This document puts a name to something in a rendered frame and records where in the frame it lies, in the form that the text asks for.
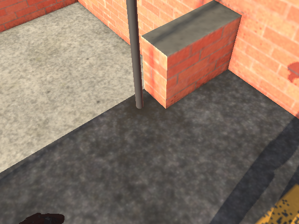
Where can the robot left hand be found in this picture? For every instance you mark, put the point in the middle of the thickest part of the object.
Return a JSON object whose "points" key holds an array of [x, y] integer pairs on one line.
{"points": [[48, 218]]}

